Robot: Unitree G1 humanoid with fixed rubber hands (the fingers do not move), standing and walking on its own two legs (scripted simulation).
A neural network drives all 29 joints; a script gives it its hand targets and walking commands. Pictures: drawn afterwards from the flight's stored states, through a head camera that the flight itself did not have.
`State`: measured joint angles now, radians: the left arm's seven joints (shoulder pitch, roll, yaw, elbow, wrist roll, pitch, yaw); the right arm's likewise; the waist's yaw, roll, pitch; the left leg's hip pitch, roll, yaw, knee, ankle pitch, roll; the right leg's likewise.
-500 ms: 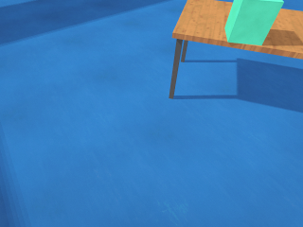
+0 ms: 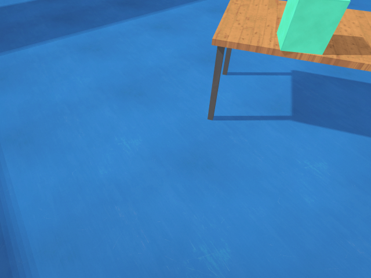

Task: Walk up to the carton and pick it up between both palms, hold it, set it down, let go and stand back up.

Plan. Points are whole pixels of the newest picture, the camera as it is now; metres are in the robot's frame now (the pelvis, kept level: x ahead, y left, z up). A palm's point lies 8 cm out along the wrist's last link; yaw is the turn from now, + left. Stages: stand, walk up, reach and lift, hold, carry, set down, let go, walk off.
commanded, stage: stand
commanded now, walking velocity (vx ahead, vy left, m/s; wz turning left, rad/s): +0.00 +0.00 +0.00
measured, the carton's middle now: (308, 19) +1.23 -0.62 +0.00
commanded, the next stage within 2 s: walk up in 0.42 s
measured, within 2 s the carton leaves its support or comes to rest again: neither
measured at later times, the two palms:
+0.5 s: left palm out of the picture -0.04 +0.20 -0.15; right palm out of the picture -0.03 -0.21 -0.15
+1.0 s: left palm (115, 277) +0.14 +0.16 -0.13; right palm out of the picture -0.03 -0.35 -0.15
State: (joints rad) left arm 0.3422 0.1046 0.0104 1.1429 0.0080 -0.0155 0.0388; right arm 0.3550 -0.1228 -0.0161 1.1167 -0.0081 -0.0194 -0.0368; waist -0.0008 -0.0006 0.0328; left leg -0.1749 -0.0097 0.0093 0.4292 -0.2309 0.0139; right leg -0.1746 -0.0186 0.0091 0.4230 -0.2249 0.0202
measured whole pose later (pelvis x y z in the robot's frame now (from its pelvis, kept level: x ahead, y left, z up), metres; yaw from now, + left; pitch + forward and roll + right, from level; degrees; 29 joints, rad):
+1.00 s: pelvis +0.06 -0.10 -0.02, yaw -13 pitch -3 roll +1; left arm 0.34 0.28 0.04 0.96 0.05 -0.01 -0.06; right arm 0.40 -0.28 -0.03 1.04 -0.09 -0.07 -0.03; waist -0.01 0.03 0.01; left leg 0.02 0.19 0.19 0.45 -0.41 -0.01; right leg -0.48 -0.12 -0.04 0.79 -0.26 0.03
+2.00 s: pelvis +0.53 -0.31 -0.01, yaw -28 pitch -3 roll +1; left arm 0.26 0.20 -0.02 0.81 0.06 -0.03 -0.04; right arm 0.54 -0.20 0.00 0.89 -0.04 -0.08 0.01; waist -0.04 -0.04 0.06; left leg -0.02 0.01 0.18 0.45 -0.38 0.03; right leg -0.54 -0.06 -0.05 0.74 -0.09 -0.01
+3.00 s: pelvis +0.87 -0.42 +0.00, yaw -25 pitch -3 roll -1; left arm 0.25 0.23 -0.02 0.84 0.03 0.00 0.03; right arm 0.39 -0.19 0.01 0.83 -0.01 -0.03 -0.02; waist -0.02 -0.04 0.12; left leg -0.19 0.00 0.08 0.49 -0.24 0.06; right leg -0.44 -0.03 -0.01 0.85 -0.22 0.02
